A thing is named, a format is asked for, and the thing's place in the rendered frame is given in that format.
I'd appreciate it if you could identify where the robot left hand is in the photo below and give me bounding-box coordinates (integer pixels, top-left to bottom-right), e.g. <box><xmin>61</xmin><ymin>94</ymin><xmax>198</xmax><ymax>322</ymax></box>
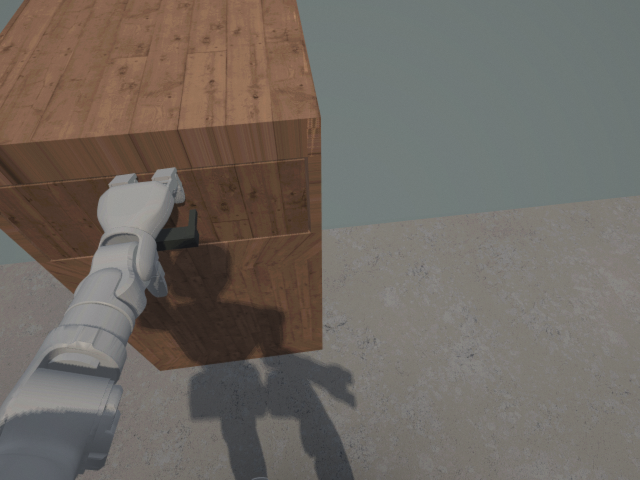
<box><xmin>97</xmin><ymin>167</ymin><xmax>185</xmax><ymax>297</ymax></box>

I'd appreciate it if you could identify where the left robot upper arm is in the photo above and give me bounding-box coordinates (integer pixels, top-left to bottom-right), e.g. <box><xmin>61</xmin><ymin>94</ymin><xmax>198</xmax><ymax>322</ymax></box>
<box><xmin>0</xmin><ymin>368</ymin><xmax>123</xmax><ymax>480</ymax></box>

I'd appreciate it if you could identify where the left robot forearm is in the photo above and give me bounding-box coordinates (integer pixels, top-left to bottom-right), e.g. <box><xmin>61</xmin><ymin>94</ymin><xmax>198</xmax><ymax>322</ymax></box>
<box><xmin>0</xmin><ymin>227</ymin><xmax>157</xmax><ymax>436</ymax></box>

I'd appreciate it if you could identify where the handle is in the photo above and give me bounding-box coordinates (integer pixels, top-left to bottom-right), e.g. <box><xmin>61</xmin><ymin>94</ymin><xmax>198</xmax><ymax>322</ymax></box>
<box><xmin>155</xmin><ymin>209</ymin><xmax>199</xmax><ymax>251</ymax></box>

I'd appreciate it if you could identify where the cabinet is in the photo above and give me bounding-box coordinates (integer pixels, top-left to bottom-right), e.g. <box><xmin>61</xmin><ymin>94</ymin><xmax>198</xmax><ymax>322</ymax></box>
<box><xmin>0</xmin><ymin>0</ymin><xmax>322</xmax><ymax>371</ymax></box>

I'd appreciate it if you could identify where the drawer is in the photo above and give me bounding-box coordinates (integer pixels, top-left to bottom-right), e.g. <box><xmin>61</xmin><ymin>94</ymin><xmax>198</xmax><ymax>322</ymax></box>
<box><xmin>0</xmin><ymin>157</ymin><xmax>308</xmax><ymax>260</ymax></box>

